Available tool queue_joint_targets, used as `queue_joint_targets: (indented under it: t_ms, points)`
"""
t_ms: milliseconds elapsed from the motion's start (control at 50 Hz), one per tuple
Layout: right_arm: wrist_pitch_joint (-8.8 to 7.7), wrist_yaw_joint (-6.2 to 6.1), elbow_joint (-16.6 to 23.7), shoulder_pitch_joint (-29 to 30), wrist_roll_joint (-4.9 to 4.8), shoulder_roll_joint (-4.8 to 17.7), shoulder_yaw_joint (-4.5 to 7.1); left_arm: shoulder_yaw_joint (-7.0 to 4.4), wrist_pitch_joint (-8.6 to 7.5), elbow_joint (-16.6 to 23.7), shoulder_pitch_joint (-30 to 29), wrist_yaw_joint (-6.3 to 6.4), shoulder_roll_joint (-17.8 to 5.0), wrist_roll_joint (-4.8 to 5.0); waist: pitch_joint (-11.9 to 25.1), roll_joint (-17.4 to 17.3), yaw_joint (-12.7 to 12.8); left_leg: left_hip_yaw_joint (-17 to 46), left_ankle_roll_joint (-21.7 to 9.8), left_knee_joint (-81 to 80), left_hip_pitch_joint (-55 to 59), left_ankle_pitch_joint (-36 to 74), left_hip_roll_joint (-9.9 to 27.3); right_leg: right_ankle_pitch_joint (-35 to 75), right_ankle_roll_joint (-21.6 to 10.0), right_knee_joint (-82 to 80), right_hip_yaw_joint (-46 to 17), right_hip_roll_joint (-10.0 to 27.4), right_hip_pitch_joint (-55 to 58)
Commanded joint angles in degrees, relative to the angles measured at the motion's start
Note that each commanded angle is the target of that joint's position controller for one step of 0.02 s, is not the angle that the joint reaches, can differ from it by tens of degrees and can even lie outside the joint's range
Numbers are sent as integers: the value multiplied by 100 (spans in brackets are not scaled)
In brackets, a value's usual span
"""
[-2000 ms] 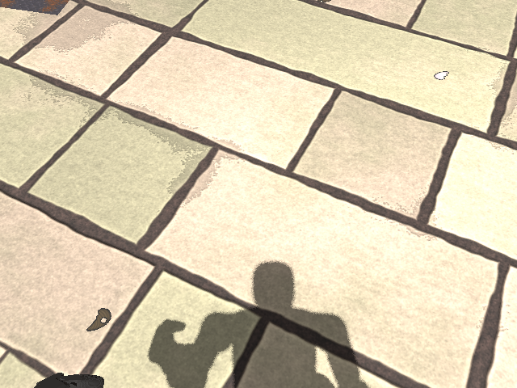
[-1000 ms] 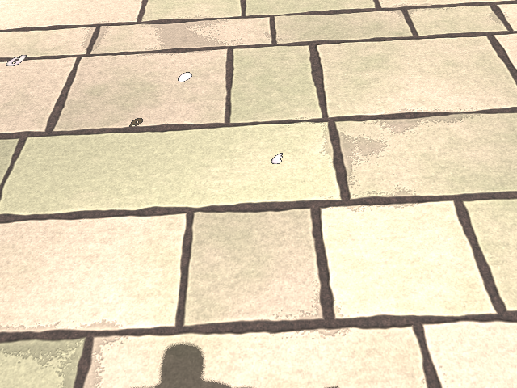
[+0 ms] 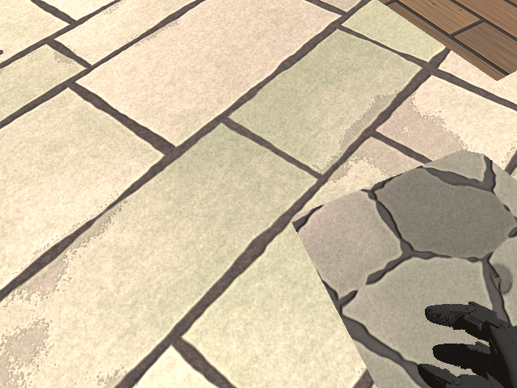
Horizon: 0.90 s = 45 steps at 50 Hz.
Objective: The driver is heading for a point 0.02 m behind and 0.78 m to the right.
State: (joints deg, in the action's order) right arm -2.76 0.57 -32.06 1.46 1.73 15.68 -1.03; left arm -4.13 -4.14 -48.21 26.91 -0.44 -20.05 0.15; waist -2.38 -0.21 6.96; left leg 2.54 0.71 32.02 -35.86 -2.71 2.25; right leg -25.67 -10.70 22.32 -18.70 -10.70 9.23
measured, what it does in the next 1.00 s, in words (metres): walks ahead, turning right: left foot, then right foot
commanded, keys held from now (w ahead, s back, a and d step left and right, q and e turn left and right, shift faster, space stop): w+e+shift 1.00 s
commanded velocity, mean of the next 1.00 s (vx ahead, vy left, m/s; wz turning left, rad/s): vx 1.00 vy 0.00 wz -1.00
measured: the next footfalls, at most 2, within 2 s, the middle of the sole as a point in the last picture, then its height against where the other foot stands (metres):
left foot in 0.02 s outside the picture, level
right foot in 0.48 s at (354, 330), level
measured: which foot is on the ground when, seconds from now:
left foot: up 0.00-0.00, down 0.02-0.46, up 0.48-0.86, down 0.88-1.00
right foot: down 0.00-0.00, up 0.02-0.46, down 0.48-0.86, up 0.88-1.00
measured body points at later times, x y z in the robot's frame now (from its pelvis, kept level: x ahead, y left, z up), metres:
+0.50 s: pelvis +0.46 -0.06 -0.02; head +0.49 -0.08 +0.43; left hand +0.78 +0.04 -0.09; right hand +0.28 -0.26 -0.15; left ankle +0.23 +0.18 -0.61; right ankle +0.56 -0.12 -0.72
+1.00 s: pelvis +0.87 -0.27 +0.01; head +0.89 -0.30 +0.46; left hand +1.18 -0.17 -0.10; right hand +0.73 -0.56 -0.08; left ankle +1.02 -0.23 -0.71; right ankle +0.70 -0.20 -0.60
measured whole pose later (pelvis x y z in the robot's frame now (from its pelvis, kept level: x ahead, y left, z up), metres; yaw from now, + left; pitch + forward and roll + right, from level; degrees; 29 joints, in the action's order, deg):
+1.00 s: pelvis +0.87 -0.27 +0.01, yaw -58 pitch +1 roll +2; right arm -2.9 -1.0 -38.1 -10.3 3.1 17.1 2.2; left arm -4.2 -2.6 -45.2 16.2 -1.1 -21.7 -1.5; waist -2.3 2.1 1.8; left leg -2.8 1.9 33.9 -20.9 -15.4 2.2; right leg -18.7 -7.4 74.8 -5.0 -4.8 -20.4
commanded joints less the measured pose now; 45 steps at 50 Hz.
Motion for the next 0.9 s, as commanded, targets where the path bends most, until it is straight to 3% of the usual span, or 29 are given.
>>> queue_joint_targets:
  t_ms: [20, 40, 60, 80, 120, 180, 240, 260, 280, 320, 380, 400, 440, 460, 480, 500, 520, 560, 580, 600, 640, 660, 720, 760, 820, 840, 860, 880, 900]
  points:
    - [-49, -325, -510, -3349, -14, 1591, 694, -190, -190, 555, -1130, -7, -892, -134, 1705, 64, -2211, 305, -189, 228, 5414, -1651, 349, 5029, 232, 3603, -195, 671, -2824]
    - [-98, -349, -553, -3480, 298, 1875, 741, 96, -185, 783, -645, 18, 244, 49, 2203, -1735, -1639, 2820, -535, -518, 6512, -3256, 2187, -430, 329, 5639, 444, 68, -4463]
    - [-73, -237, -421, -2760, 246, 1762, 789, 112, -135, 920, -499, 74, -265, 80, 2367, -2134, -1281, 4709, -715, -1514, 5998, -4066, 2454, 96, 280, 6118, 870, 332, -5011]
    - [-53, -204, -303, -2035, 180, 1109, 669, 53, -38, 765, -911, 67, -579, -77, 1430, -1215, -1188, 3785, -726, -1689, 5007, -4463, 2126, 838, 286, 5959, 1038, 799, -5072]
    - [-51, -144, -583, -2075, 161, 647, 553, 49, 106, 735, -1507, -111, -463, -242, 434, -84, -1155, 1987, -562, -1671, 3808, -2554, 1639, 1115, 345, 5611, 1233, 1204, -4915]
    - [-216, -57, -1121, -2342, 3, 333, 461, 198, 330, 1063, -1772, -322, 85, -227, -48, -398, -840, 802, -446, -2081, 3112, -1744, 1491, 1181, 378, 5573, 1333, 1566, -5195]
    - [-371, 26, -1278, -2213, -48, 350, 450, 289, 403, 1438, -2317, -409, 204, -222, -302, -406, -634, -468, -327, -2339, 2765, -312, 1400, 1847, 415, 5088, 1551, 1657, -5375]
    - [-387, 34, -1349, -2237, -53, 244, 426, 297, 394, 1467, -2467, -420, 207, -206, -384, -301, -611, -1047, -163, -2325, 2713, 342, 1041, 2173, 378, 4793, 1773, 1527, -5277]
    - [-431, 14, -1350, -2201, -15, 456, 454, 328, 398, 1639, -2679, -449, 204, -171, -474, -543, -547, -1185, -238, -2440, 2672, 647, 1151, 2365, 362, 4255, 1853, 1582, -5251]
    - [-447, -33, -1501, -2458, -25, 571, 472, 350, 387, 1755, -3204, -532, 146, -215, -731, -200, -655, -1698, -125, -2629, 2879, 1428, 987, 2613, 232, 3197, 2384, 1430, -5055]
    - [-358, -150, -1578, -2781, -24, 952, 531, 352, 337, 1651, -3205, -546, 120, -184, -478, -313, -535, -2068, -29, -2056, 3580, 4909, 1010, 2521, -44, 2357, 3056, 850, -4125]
    - [-288, -206, -1557, -2787, -46, 1142, 573, 302, 327, 1532, -2892, -496, -7, -162, -208, -491, -320, -2060, 4, -1544, 3872, 5959, 1106, 2308, -105, 2256, 3119, 649, -3764]
    - [-139, -268, -1356, -2551, -40, 1425, 640, 137, 288, 1026, -1311, -369, -307, -140, 619, -597, 403, -1918, -76, 752, 3511, 7196, 1326, 1762, -311, 2265, 2919, 267, -1972]
    - [-68, -234, -1279, -2208, 48, 1461, 669, -54, 212, 610, 82, -229, -584, -169, 1041, -696, 961, -1708, -171, 2546, 2799, 5529, 1309, 2191, -517, 1291, 2093, 558, -300]
    - [-28, -99, -1236, -2156, 130, 972, 601, -255, 276, 446, -98, -36, -941, -58, 909, 225, 485, -1527, -96, 4383, 1371, -513, 376, 1457, -549, 1541, 1393, 912, 500]
    - [-82, -92, -586, -2412, 40, 610, 505, -400, 408, 695, -521, -18, -1666, -203, 1405, 1298, -232, -1011, 223, 6346, -583, -2804, -332, 2717, -1479, 1179, -1251, 2046, 1651]
    - [-233, -90, -219, -1954, -73, 807, 440, -454, 455, 783, -135, 39, -1665, -215, 2052, 670, 41, -6, 159, 6377, -1445, -2432, -229, 1287, -1852, 39, -2457, 2337, 2117]
    - [-349, -83, -341, -1570, -14, 901, 395, -346, 342, 644, -593, 112, -1065, -147, 572, -373, -393, 106, 95, 5128, -1211, -1873, 271, 1007, -1348, -812, -1973, 2098, 220]
    - [-275, -97, -351, -1545, 103, 826, 367, -282, 241, 612, -719, 137, -923, -98, 284, -519, -656, 153, 169, 4767, -789, -1990, 380, 1587, -1244, -810, -1585, 1851, -613]
    - [-152, -97, -413, -1627, 229, 804, 352, -204, 132, 621, -835, 148, -734, -55, 49, -639, -860, 153, 254, 4416, -316, -2065, 509, 2350, -1174, -706, -1146, 1587, -1405]
    - [60, -51, -401, -1602, 287, 618, 316, -121, 0, 624, -966, 111, -584, -29, 40, -596, -1038, 72, 424, 3653, 42, -2328, 661, 1755, -1101, -978, -749, 1280, -2267]
    - [80, -20, -156, -1213, 245, 522, 268, -131, -52, 651, -948, 92, -657, -58, -148, -272, -971, -38, 469, 3087, 190, -2061, 663, 1874, -1137, -1117, -773, 1219, -2804]
    - [35, 41, 197, -165, 77, 352, 177, -169, -117, 595, -814, 15, -626, -83, -394, -192, -629, -204, 444, 1450, 878, -107, 449, 2267, -746, -1266, -413, 794, -3391]
    - [12, 54, 251, -100, -15, 381, 170, -230, -129, 553, -656, -33, -771, -13, -188, 207, -477, -170, 295, 815, 1385, 741, 277, 2973, -579, -1119, -556, 944, -3146]
    - [-14, 2, 241, -161, -27, 679, 271, -280, -72, 463, -469, 10, -890, -6, 49, 168, -447, -135, 138, 11, 1895, 374, -68, 3995, -251, -474, -727, 1046, -2159]
    - [-34, -49, 93, -679, -26, 905, 367, -307, -56, 452, -486, 23, -1030, -36, 426, 130, -683, -129, 74, -17, 2476, -83, -258, 4867, -100, 258, -697, 1005, -1871]
    - [-64, -124, -129, -1671, -47, 1131, 488, -349, -56, 463, -690, -1, -1258, -66, 970, 35, -1318, -214, 28, -61, 3552, -549, -321, 5270, 66, 1516, -501, 880, -1987]
    - [-85, -250, -387, -2913, 1, 1454, 634, -288, -121, 536, -951, -36, -1052, -100, 1536, -29, -1959, 84, -74, 189, 5004, -1298, 142, 4769, 205, 3139, -266, 632, -2809]
    - [-124, -336, -530, -3680, 240, 1841, 735, -24, -181, 787, -899, -5, 17, -21, 2141, -1486, -1911, 2139, -304, -365, 6314, -3461, 1844, 228, 279, 5238, 318, 70, -4303]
